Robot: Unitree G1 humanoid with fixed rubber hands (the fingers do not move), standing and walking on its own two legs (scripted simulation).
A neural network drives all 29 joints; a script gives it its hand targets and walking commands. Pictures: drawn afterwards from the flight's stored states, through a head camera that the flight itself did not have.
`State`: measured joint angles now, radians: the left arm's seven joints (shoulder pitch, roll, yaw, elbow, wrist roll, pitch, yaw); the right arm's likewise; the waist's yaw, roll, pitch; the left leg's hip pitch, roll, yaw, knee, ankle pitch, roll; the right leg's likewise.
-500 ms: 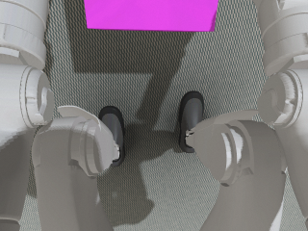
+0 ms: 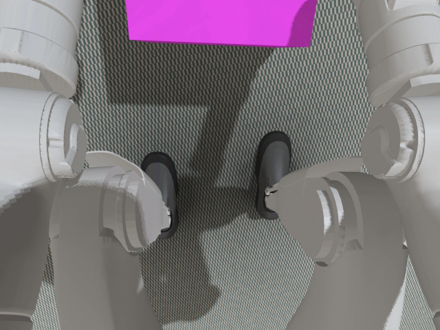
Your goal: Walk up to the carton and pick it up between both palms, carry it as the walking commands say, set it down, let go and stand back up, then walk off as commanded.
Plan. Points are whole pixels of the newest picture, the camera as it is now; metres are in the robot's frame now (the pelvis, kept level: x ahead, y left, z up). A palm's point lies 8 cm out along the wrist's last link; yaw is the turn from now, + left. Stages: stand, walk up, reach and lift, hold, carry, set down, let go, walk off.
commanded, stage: reach and lift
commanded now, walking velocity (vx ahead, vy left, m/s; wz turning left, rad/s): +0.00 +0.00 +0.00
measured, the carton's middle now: out of the picture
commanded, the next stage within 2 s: none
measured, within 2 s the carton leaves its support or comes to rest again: leaves its support in 0.58 s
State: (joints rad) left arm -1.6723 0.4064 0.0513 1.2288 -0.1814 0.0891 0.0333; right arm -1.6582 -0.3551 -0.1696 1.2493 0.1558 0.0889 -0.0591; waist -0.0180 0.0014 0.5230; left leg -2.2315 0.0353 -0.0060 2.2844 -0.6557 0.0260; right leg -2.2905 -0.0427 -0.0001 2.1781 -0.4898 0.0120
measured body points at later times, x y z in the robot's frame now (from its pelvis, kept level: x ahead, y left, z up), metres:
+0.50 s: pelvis +0.00 +0.00 +0.00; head +0.39 +0.01 +0.20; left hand +0.59 +0.17 -0.20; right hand +0.58 -0.16 -0.20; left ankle +0.09 +0.12 -0.32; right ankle +0.14 -0.13 -0.32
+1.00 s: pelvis +0.00 +0.00 +0.00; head +0.38 +0.01 +0.22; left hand +0.60 +0.17 -0.16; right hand +0.60 -0.16 -0.16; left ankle +0.09 +0.12 -0.32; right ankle +0.14 -0.13 -0.32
